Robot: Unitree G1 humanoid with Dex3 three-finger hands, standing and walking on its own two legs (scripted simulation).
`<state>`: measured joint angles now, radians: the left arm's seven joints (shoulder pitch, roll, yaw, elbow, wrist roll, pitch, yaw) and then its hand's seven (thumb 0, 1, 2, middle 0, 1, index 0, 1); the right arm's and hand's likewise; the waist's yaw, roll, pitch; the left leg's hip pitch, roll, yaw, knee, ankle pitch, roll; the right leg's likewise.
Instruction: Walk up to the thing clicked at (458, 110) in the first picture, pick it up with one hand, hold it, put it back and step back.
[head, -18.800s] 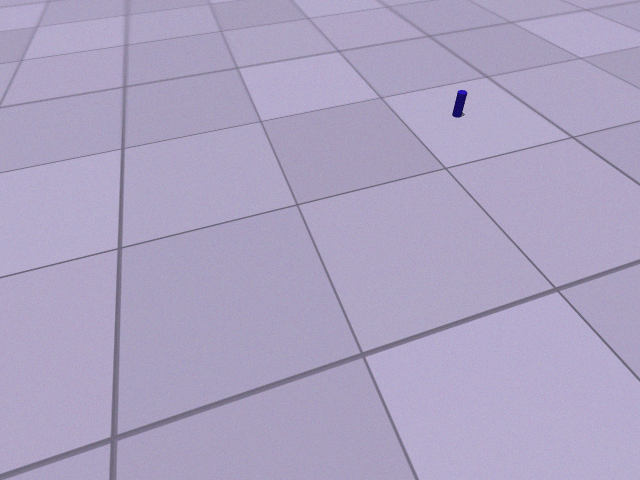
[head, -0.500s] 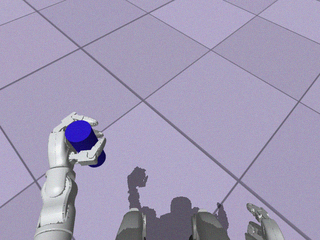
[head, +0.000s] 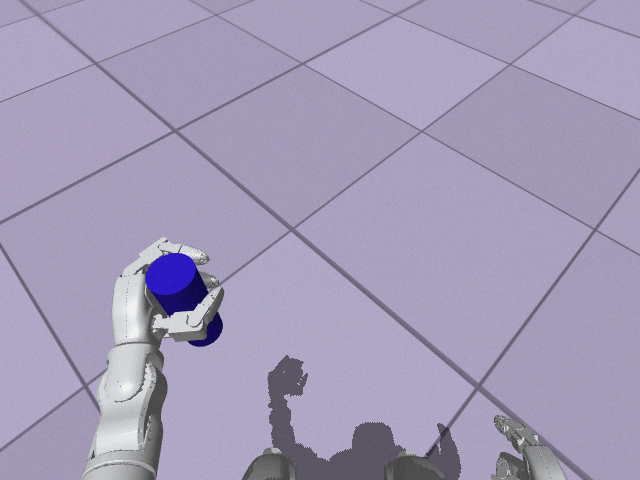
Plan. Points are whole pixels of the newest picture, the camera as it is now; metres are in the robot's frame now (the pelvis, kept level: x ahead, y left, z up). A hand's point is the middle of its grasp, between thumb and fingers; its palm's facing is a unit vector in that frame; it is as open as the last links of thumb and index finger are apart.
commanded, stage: lift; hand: left
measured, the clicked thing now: (189, 304) +0.34 +0.19 +0.02
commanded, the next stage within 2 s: hold in 0.30 s
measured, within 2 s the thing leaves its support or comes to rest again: neither
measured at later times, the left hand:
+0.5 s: hand (190, 282) +0.34 +0.17 +0.07, palm faces +0.11 -0.99 +0.00, open 7.4 cm
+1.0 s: hand (192, 275) +0.34 +0.17 +0.09, palm faces +0.11 -0.99 +0.01, open 7.4 cm
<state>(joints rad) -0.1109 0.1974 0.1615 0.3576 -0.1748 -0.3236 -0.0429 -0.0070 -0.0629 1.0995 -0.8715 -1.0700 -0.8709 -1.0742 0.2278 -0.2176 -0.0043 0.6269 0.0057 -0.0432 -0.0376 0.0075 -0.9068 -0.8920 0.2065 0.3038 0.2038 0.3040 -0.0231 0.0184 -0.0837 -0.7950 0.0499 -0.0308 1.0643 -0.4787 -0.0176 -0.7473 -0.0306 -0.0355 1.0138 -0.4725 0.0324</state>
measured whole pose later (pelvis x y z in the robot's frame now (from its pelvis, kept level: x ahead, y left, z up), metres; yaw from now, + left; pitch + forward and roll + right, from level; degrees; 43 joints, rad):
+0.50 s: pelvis +0.01 +0.00 +0.02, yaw +0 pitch +8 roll -2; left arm -0.13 0.19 0.16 0.41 -0.17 -0.34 -0.07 -0.01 -0.06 1.10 -0.87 -1.07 -0.87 -1.08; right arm 0.23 -0.22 -0.01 0.65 0.00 -0.02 -0.03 0.01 -0.91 -0.89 0.21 0.30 0.20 0.30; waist -0.02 0.01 -0.05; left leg -0.65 0.05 -0.02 0.95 -0.44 -0.02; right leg -0.61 -0.03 -0.03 0.90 -0.43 0.03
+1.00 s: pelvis +0.01 +0.00 +0.03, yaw +0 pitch +6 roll -2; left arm -0.12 0.17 0.14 0.40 -0.17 -0.33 -0.04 -0.01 -0.06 1.10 -0.87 -1.07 -0.87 -1.08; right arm 0.22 -0.21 -0.01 0.65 0.00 -0.02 -0.03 0.01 -0.91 -0.90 0.21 0.30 0.20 0.30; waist -0.02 0.02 -0.04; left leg -0.57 0.05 -0.01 0.88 -0.42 -0.02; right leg -0.53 -0.03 -0.03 0.83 -0.41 0.04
